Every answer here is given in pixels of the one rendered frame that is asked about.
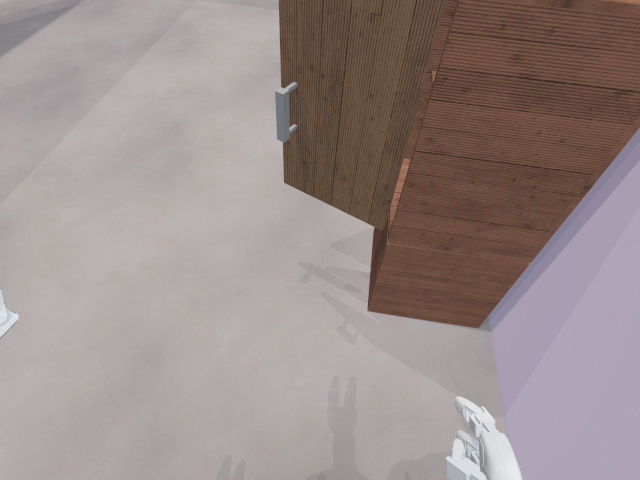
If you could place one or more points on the cupboard door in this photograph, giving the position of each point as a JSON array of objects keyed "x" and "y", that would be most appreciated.
[{"x": 360, "y": 67}]

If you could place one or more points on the handle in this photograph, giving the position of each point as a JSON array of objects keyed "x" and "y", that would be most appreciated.
[{"x": 282, "y": 112}]

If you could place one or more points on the robot right hand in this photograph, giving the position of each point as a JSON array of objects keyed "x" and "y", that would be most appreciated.
[{"x": 492, "y": 458}]

